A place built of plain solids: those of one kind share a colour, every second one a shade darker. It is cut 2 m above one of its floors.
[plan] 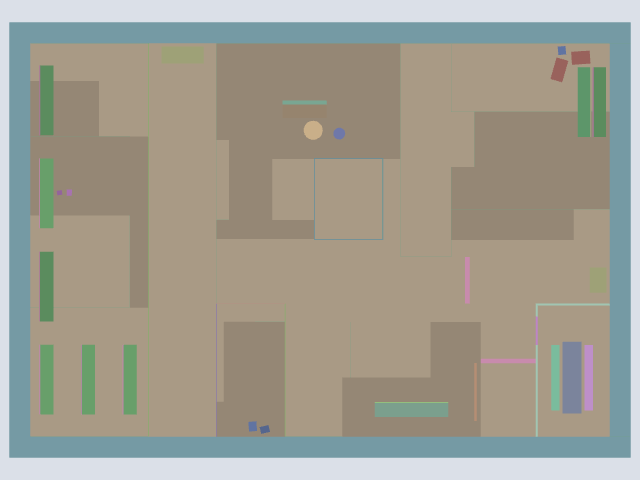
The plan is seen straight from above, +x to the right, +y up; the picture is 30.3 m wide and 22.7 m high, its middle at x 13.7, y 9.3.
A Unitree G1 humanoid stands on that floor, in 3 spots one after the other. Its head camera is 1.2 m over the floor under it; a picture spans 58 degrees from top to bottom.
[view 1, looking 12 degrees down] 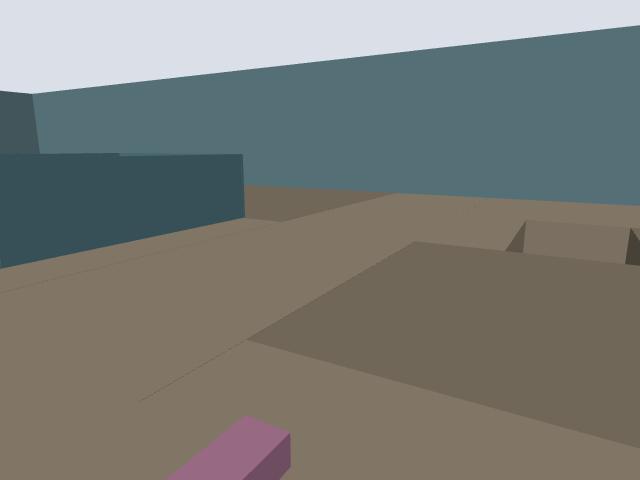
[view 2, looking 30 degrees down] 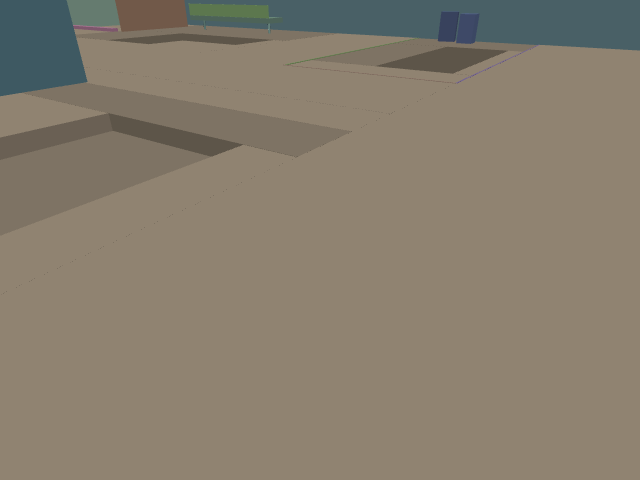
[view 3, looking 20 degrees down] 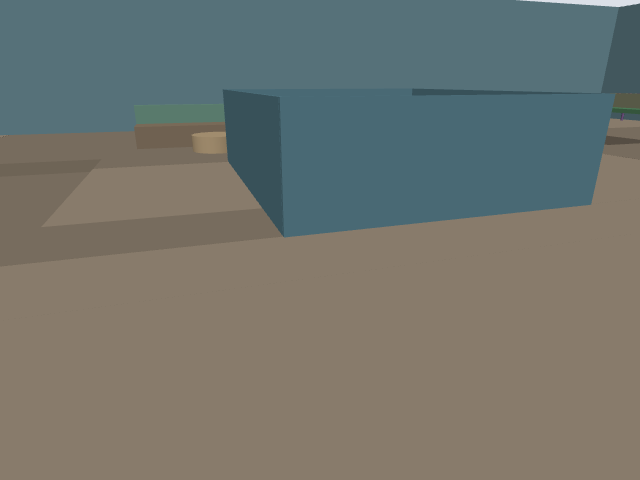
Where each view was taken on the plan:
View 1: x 21.60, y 7.30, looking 120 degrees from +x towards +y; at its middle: floor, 5.78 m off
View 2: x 6.71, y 13.01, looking -56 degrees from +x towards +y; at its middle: floor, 2.40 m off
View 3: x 12.66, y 6.04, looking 72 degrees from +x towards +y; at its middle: floor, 3.51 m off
